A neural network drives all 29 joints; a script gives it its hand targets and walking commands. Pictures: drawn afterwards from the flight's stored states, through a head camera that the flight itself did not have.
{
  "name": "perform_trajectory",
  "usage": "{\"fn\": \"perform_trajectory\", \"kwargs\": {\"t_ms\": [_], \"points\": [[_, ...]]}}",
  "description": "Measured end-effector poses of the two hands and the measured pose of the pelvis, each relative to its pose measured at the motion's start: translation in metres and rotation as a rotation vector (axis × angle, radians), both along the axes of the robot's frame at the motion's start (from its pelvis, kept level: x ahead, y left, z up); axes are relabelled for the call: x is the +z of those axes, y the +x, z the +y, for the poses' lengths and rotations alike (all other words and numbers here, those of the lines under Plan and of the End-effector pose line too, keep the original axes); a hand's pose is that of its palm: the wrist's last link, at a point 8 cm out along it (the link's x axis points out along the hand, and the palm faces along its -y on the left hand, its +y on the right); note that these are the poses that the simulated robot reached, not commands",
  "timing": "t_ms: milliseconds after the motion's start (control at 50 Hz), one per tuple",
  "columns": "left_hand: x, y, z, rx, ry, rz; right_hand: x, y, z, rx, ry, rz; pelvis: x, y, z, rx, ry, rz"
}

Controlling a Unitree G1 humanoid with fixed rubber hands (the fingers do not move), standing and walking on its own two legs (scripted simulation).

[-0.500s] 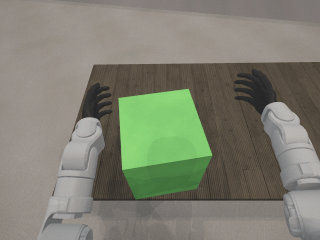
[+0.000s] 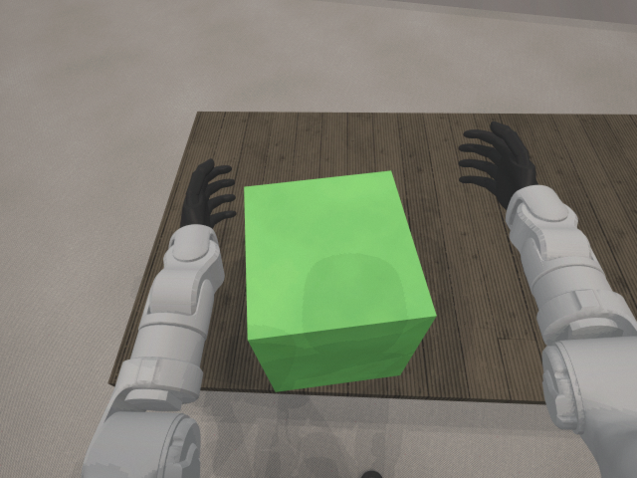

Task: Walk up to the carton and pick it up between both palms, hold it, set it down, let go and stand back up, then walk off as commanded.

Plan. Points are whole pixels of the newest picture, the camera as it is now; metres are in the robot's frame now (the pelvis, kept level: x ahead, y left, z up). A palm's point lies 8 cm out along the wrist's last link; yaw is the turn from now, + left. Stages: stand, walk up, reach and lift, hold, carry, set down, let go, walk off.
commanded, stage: reach and lift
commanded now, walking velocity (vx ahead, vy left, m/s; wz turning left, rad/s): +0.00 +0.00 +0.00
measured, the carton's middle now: (329, 289) +0.37 +0.04 -0.05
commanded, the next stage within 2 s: none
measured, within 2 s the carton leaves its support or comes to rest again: neither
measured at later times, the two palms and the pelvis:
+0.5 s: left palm (222, 276) +0.35 +0.19 -0.02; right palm (475, 238) +0.45 -0.17 -0.01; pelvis -0.01 +0.00 -0.02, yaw +0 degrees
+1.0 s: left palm (232, 277) +0.35 +0.17 -0.02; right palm (441, 244) +0.44 -0.12 -0.02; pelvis -0.02 -0.01 -0.03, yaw +1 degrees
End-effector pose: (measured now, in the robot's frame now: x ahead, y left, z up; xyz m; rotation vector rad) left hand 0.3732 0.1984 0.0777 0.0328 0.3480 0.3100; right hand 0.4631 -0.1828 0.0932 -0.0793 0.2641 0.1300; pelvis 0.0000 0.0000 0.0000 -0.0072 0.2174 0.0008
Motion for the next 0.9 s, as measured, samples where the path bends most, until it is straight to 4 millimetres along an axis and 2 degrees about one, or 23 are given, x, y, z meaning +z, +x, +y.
{"fn": "perform_trajectory", "kwargs": {"t_ms": [220, 360, 480, 680, 900], "points": [[-0.061, -0.016, -0.007, -0.003, -0.003, -0.011, -0.061, -0.015, 0.008, -0.008, -0.001, 0.020, -0.006, -0.002, 0.001, 0.001, -0.003, 0.087], [-0.086, -0.019, -0.011, 0.017, -0.006, -0.020, -0.088, -0.017, 0.014, -0.005, -0.010, 0.030, -0.013, -0.003, -0.001, -0.012, 0.001, 0.164], [-0.094, -0.020, -0.012, 0.027, -0.004, -0.047, -0.100, -0.015, 0.016, -0.023, 0.005, 0.015, -0.017, -0.006, -0.003, -0.010, 0.004, 0.205], [-0.101, -0.021, -0.014, 0.050, -0.007, -0.063, -0.108, -0.008, 0.030, 0.009, 0.007, -0.007, -0.023, -0.012, -0.006, -0.004, 0.009, 0.253], [-0.102, -0.020, -0.019, 0.048, -0.017, -0.079, -0.113, -0.017, 0.047, 0.015, 0.004, 0.007, -0.026, -0.018, -0.008, 0.006, 0.007, 0.254]]}}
